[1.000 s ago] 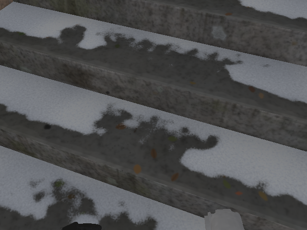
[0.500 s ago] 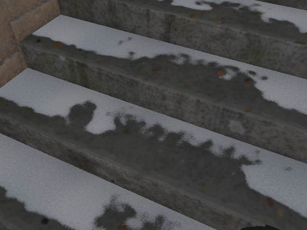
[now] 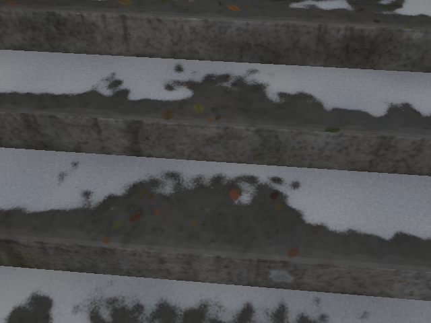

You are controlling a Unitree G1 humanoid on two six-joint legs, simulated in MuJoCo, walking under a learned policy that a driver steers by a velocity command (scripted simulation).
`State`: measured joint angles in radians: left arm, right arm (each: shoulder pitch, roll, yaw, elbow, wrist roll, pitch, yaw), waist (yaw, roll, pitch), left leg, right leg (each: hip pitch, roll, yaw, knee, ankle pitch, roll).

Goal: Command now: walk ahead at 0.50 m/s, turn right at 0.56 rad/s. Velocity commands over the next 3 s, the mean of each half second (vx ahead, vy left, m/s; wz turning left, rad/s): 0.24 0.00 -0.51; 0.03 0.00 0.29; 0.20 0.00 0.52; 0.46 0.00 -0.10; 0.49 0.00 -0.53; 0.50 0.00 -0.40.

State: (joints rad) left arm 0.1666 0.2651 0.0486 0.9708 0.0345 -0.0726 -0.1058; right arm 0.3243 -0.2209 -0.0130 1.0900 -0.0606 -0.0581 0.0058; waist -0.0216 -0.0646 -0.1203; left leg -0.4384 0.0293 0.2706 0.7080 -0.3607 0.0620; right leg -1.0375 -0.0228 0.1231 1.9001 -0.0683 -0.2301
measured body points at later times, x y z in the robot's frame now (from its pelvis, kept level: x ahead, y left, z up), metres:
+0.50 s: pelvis +0.23 -0.04 +0.11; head +0.23 -0.03 +0.56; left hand +0.41 +0.17 -0.02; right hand +0.28 -0.31 -0.01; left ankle +0.17 +0.13 -0.45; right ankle +0.31 -0.14 -0.56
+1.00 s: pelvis +0.30 -0.03 +0.17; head +0.32 -0.02 +0.62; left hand +0.56 +0.20 +0.11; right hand +0.42 -0.30 +0.06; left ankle +0.37 +0.08 -0.56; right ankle +0.27 -0.15 -0.51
